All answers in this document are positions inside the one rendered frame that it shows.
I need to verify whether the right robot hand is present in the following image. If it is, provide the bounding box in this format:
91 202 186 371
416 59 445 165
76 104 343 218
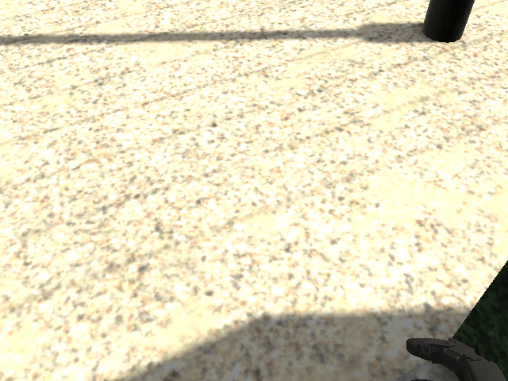
406 338 506 381

